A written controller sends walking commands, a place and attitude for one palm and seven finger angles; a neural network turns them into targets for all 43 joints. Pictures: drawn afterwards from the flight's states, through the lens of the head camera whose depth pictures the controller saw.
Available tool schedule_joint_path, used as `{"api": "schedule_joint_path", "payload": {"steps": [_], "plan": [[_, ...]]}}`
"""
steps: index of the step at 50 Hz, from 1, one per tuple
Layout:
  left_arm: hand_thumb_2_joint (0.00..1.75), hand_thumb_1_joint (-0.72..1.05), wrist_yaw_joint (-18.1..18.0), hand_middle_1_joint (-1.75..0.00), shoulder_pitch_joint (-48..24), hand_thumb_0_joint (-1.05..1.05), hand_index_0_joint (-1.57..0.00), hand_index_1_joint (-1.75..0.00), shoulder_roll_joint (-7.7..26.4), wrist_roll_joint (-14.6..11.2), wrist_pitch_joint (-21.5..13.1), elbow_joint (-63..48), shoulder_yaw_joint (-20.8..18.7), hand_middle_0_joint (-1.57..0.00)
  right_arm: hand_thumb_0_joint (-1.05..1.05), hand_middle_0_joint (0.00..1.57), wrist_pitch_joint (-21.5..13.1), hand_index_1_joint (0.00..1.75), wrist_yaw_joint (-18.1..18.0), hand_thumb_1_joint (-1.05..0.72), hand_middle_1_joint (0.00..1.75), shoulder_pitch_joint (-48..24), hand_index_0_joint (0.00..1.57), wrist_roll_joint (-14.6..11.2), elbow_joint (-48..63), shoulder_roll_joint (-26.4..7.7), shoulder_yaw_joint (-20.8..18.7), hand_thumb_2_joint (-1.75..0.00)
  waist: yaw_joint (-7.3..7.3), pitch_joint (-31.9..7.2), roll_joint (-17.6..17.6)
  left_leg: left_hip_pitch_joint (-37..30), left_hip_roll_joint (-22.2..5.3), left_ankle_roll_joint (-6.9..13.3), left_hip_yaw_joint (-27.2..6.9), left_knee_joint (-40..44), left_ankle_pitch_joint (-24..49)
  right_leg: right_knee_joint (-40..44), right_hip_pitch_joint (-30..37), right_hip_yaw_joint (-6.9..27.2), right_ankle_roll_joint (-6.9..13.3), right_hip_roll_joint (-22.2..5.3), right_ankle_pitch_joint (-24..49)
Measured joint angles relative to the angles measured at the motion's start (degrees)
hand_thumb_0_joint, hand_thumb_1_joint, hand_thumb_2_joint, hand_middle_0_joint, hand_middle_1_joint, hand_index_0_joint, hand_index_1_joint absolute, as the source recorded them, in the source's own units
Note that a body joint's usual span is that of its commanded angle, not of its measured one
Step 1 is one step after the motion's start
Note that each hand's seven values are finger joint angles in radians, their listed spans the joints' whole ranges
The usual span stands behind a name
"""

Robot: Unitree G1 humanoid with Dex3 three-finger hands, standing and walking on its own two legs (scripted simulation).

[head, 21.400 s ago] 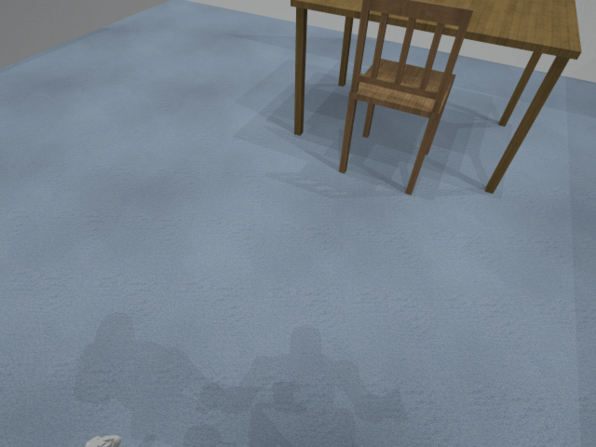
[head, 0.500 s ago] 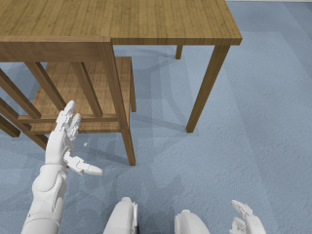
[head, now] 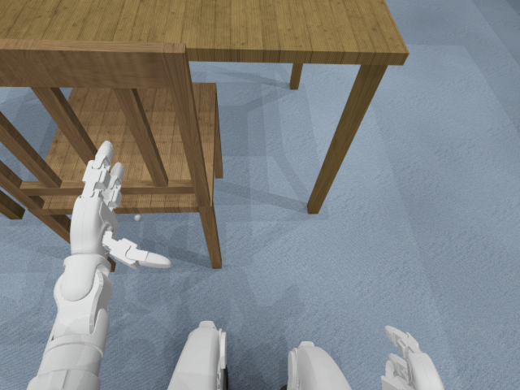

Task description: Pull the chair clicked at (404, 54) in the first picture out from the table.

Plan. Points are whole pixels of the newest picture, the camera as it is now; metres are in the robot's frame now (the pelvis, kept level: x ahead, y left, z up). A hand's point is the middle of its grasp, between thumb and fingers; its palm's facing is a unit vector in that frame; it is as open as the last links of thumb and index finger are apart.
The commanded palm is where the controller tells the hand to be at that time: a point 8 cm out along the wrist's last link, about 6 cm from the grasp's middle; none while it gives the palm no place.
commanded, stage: push the fingers through the gap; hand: left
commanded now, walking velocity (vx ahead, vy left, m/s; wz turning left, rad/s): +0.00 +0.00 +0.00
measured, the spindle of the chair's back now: (82, 143) +0.49 +0.32 +0.03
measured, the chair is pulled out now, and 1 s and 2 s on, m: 0.00 0.00 0.00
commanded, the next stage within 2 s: hook a spindle and tug to test in 1.40 s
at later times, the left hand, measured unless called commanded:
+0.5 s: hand (144, 184) +0.41 +0.20 +0.03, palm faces +0.07 -1.00 -0.04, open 17.0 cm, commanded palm +0.39 +0.24 +0.03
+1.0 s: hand (154, 157) +0.47 +0.20 +0.03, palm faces +0.09 -1.00 -0.03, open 17.0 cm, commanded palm +0.45 +0.24 +0.03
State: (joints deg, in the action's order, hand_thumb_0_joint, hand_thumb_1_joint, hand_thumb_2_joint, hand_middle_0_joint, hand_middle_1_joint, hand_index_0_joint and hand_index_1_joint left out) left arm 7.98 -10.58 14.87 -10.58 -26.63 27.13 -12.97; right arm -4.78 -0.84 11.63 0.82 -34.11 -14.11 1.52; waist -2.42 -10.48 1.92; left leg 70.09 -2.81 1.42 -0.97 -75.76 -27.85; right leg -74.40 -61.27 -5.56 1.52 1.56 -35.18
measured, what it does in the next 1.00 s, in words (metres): stands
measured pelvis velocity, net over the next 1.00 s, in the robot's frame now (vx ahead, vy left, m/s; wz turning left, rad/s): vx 0.00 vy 0.00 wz -0.03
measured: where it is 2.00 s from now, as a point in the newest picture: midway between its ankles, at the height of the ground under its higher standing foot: outside the picture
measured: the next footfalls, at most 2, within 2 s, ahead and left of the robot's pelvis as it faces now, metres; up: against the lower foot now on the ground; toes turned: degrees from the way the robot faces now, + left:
none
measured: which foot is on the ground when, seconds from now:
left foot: down 0.00-1.00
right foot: down 0.00-1.00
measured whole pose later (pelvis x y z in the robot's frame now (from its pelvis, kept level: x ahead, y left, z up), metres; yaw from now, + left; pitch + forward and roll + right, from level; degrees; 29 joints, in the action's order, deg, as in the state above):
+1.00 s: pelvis +0.00 +0.00 +0.00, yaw -1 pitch +26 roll -4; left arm 8.0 -36.4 21.7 -6.4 -26.2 53.2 -20.3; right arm 0.7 0.3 15.5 1.7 -36.7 -14.6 1.9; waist -6.9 -10.2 2.4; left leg 74.1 -3.4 1.9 -0.3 -75.6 -27.6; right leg -74.0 -65.6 -4.7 1.0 2.2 -34.3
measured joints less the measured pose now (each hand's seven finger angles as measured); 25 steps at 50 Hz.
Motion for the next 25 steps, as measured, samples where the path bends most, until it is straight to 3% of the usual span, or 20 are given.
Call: {"api": "schedule_joint_path", "payload": {"steps": [3,11,18,25], "plan": [[0.30,-0.51,0.35,-0.08,-3.69,-0.02,-0.06,-0.08,1.32,0.19,-0.16,2.26,-0.45,-0.07,0.01,0.20,0.13,0.30,0.02,-0.90,0.30,-0.04,0.21,0.01,-0.98,-0.19,0.12,-0.90,-0.07,-0.20,0.14,1.12,0.11,0.04,-0.21,-0.71,-0.11,-0.65,-0.96,-0.22,-0.02,-0.09,-0.21],[0.30,-0.50,2.53,-0.08,-7.53,-0.01,-0.06,-0.08,1.83,-0.42,4.99,6.89,-0.89,-0.06,0.01,0.20,1.44,0.30,0.08,-0.90,0.30,1.19,0.21,-0.71,-0.78,-0.15,0.14,-0.90,-1.10,-0.28,0.47,0.94,-0.10,0.39,0.56,0.56,0.17,0.65,-1.15,0.60,-0.41,0.06,0.48],[0.30,-0.50,-0.61,-0.08,-8.79,-0.01,-0.06,-0.08,1.68,1.01,1.57,7.68,-2.73,-0.07,0.01,0.20,1.70,0.30,0.56,-0.90,0.30,2.36,0.21,0.04,-1.32,-0.06,-0.18,-0.90,-1.71,-0.36,0.12,0.61,-0.30,0.47,0.97,0.94,-0.03,1.09,-1.00,1.06,-0.56,0.24,0.53],[0.30,-0.50,0.88,-0.08,-12.04,-0.01,-0.06,-0.08,3.31,1.15,2.17,11.82,-2.88,-0.06,0.01,0.20,2.86,0.30,0.91,-0.90,0.30,2.61,0.21,-0.12,-1.78,-0.28,-0.22,-0.90,-2.06,-0.31,0.35,0.95,-0.24,0.49,0.78,0.85,-0.01,1.14,-1.21,0.89,-0.57,0.22,0.54]]}}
